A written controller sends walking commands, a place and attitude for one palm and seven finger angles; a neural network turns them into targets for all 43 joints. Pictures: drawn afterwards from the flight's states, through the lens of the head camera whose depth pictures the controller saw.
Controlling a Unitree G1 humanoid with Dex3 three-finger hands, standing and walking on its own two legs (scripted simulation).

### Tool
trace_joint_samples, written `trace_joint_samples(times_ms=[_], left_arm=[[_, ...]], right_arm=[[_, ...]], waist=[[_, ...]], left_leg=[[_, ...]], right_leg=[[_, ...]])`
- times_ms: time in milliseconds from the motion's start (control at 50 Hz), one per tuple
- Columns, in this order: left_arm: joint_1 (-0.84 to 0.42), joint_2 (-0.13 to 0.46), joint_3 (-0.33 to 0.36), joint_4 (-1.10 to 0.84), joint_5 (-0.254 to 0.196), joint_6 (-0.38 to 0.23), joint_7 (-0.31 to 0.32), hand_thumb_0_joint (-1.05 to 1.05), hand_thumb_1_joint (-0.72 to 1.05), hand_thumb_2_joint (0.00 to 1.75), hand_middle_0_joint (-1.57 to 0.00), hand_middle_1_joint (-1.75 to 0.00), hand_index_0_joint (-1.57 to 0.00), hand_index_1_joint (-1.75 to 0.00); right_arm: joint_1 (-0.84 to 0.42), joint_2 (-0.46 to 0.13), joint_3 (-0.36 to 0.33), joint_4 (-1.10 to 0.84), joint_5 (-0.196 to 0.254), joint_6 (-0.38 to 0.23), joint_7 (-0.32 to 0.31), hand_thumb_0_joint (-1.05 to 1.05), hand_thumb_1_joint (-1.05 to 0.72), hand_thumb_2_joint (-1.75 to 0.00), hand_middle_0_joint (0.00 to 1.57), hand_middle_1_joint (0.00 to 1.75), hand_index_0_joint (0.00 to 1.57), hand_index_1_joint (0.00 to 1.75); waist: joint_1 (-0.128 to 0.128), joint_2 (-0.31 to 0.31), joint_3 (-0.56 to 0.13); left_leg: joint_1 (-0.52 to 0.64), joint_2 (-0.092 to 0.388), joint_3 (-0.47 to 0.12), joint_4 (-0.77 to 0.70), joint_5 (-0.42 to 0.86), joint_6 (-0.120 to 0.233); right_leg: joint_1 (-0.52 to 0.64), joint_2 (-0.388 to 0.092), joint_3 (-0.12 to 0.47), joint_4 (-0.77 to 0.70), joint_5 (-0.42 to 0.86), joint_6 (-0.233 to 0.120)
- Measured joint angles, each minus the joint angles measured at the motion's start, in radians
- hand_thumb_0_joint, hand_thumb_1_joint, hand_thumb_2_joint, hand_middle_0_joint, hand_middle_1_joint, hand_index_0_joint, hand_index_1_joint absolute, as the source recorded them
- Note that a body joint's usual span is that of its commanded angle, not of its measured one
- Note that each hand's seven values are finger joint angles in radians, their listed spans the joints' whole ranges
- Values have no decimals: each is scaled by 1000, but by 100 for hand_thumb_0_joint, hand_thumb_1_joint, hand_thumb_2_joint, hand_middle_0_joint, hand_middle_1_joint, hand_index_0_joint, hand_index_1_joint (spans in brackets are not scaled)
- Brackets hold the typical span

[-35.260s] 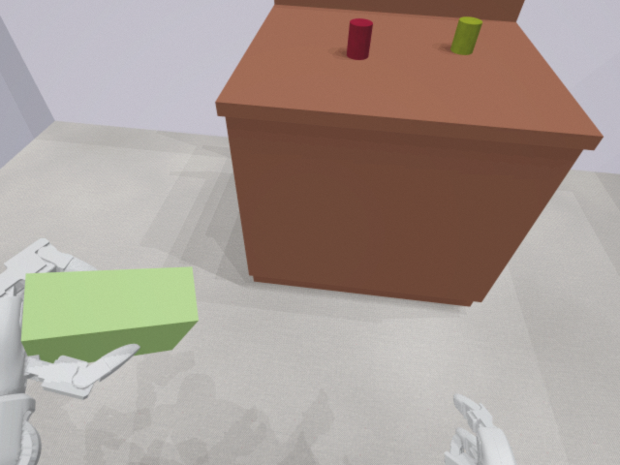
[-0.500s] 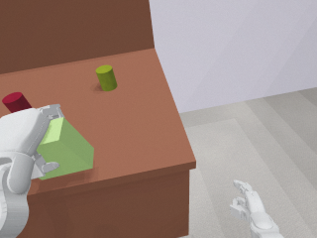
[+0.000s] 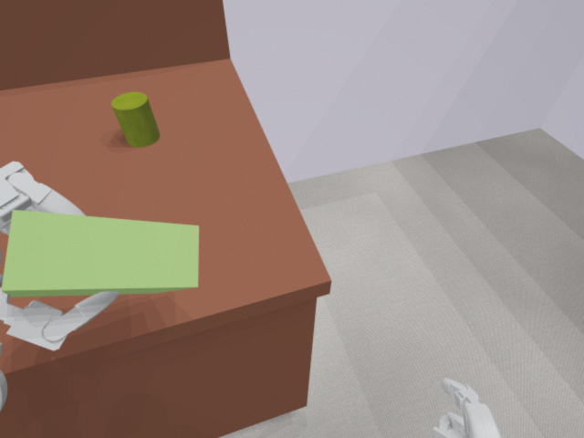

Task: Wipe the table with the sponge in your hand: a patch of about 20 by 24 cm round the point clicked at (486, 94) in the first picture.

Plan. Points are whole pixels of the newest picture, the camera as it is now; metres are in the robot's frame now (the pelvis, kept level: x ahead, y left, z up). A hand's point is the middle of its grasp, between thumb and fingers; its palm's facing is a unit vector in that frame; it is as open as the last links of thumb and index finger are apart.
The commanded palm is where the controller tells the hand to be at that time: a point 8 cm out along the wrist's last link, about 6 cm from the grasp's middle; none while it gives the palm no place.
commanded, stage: step back with the hand held close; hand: left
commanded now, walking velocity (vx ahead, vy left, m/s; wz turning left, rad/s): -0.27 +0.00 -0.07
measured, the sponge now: (130, 262) +0.24 +0.17 +0.21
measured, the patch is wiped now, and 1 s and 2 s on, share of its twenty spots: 1.00 1.00 1.00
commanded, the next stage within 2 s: stop stepping back and stand still in 1.20 s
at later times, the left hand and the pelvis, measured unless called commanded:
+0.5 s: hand out of the picture +0.15 +0.24 +0.25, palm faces +0.50 -0.78 -0.38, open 9.7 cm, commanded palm +0.10 +0.29 +0.26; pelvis -0.07 +0.01 -0.01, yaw +0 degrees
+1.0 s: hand out of the picture +0.11 +0.22 +0.24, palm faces +0.44 -0.84 -0.32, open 9.7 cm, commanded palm +0.04 +0.28 +0.26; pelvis -0.13 +0.00 +0.00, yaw -2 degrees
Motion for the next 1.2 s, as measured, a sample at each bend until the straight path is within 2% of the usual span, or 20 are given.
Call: trace_joint_samples(times_ms=[120,240,400,480,540,600,660,720,760,800,820,860,900,920,960,1000,1060,1100,1140,1200], left_arm=[[-26,11,58,75,-3,-51,18,0,-50,109,-77,-139,-79,-136],[-5,-8,49,74,6,-66,27,0,-50,109,-77,-139,-79,-136],[-22,-3,52,50,28,-115,35,0,-51,109,-78,-139,-79,-136],[-74,-21,61,90,34,-118,41,0,-51,109,-78,-139,-79,-136],[-103,-44,52,118,34,-110,43,0,-51,109,-77,-139,-79,-136],[-118,-60,27,111,32,-94,48,0,-51,109,-77,-139,-79,-136],[-101,-49,8,67,30,-88,50,0,-51,109,-77,-139,-79,-136],[-58,-29,20,20,36,-104,50,0,-51,109,-77,-139,-79,-136],[-51,-15,39,7,43,-111,46,0,-51,109,-78,-139,-79,-136],[-54,-5,61,20,40,-118,44,0,-51,109,-78,-139,-80,-136],[-58,-7,71,31,34,-121,45,0,-51,109,-78,-139,-80,-136],[-73,-21,87,60,21,-122,48,0,-51,109,-78,-139,-80,-136],[-96,-41,94,82,13,-122,49,0,-51,109,-78,-139,-79,-136],[-110,-51,92,89,14,-125,47,0,-51,109,-77,-139,-79,-136],[-142,-87,55,101,17,-128,38,0,-51,109,-77,-139,-79,-137],[-142,-91,10,88,23,-123,25,0,-51,109,-77,-139,-79,-137],[-76,-49,-5,31,28,-122,0,0,-51,109,-77,-139,-79,-137],[-30,-14,7,-2,26,-126,-6,0,-51,109,-77,-139,-79,-137],[-7,14,19,-23,21,-132,-5,0,-51,109,-78,-139,-79,-136],[-8,55,49,-28,11,-141,-2,0,-51,109,-78,-139,-80,-136]], right_arm=[[38,-13,-32,50,6,11,-6,2,-90,-90,20,30,20,30],[28,-2,-25,46,3,-16,-5,2,-91,-90,20,30,20,30],[10,23,-12,35,-4,-51,-10,2,-90,-90,20,30,20,30],[8,27,-10,27,-2,-61,-10,2,-90,-90,20,30,20,30],[0,26,-8,33,-3,-62,-6,2,-90,-90,20,30,20,30],[-20,23,-9,53,-8,-56,1,1,-90,-90,20,30,20,30],[-40,27,-9,70,-13,-43,7,1,-90,-90,20,30,20,30],[-40,27,-13,62,-19,-43,2,1,-90,-90,20,30,20,30],[-20,32,-29,48,-21,-59,-4,2,-90,-90,20,30,20,30],[2,49,-45,61,-19,-76,-2,2,-90,-90,20,30,20,30],[9,58,-48,74,-20,-84,1,2,-90,-90,20,30,20,30],[14,72,-44,97,-21,-101,6,2,-90,-90,20,30,20,30],[2,81,-29,105,-23,-117,13,2,-90,-90,20,30,20,30],[-14,84,-20,104,-23,-123,17,2,-90,-90,20,30,20,30],[-60,79,-10,110,-17,-120,20,2,-90,-90,20,30,20,30],[-86,86,-13,101,-5,-104,16,2,-90,-90,20,30,20,30],[-100,97,-14,59,-3,-84,8,2,-90,-90,20,30,20,30],[-100,89,-15,26,-6,-76,1,2,-90,-90,20,30,20,30],[-100,69,-25,4,-6,-70,-7,2,-90,-90,20,30,20,30],[-108,45,-52,6,5,-61,-14,1,-90,-90,20,30,20,30]], waist=[[-16,13,-8],[-29,13,-11],[-5,9,-20],[9,13,-23],[13,13,-26],[6,9,-22],[-9,-15,-4],[-15,-17,8],[-19,2,15],[-9,7,0],[-2,7,-14],[17,4,-39],[36,-4,-50],[46,-7,-48],[52,20,-17],[44,9,-2],[20,-39,-8],[2,-58,-17],[-12,-54,-21],[-23,-60,-8]], left_leg=[[-51,2,1,57,-9,3],[-102,5,12,85,8,8],[-150,6,14,114,27,16],[-160,7,17,136,24,18],[-175,12,24,164,-8,21],[-202,17,26,187,-58,17],[-214,20,41,176,-42,16],[-227,34,54,160,21,28],[-233,50,46,152,96,32],[-231,53,39,136,101,24],[-230,54,38,119,104,20],[-230,59,45,79,125,12],[-242,66,66,51,150,4],[-257,74,77,50,159,-1],[-267,103,71,55,173,-17],[-271,87,50,139,82,-30],[-256,49,39,244,-11,-37],[-213,43,42,206,13,-45],[-151,54,40,107,105,-50],[-104,46,44,-23,50,-11]], right_leg=[[-36,2,-2,23,9,3],[-75,5,6,19,46,6],[-108,6,7,17,73,19],[-115,6,10,36,73,24],[-121,3,6,42,88,15],[-130,-2,-5,29,104,8],[-136,-16,-10,15,123,12],[-164,-9,-5,52,32,30],[-179,20,18,203,-63,52],[-155,47,47,357,-156,62],[-123,52,51,379,-193,63],[-32,47,52,309,-233,60],[67,31,64,149,-176,54],[96,33,78,68,-189,40],[94,64,83,28,-177,17],[90,65,93,3,-134,14],[72,45,123,-38,-84,16],[56,35,136,-60,-58,21],[37,34,135,-66,-41,32],[-3,26,128,-42,-26,52]])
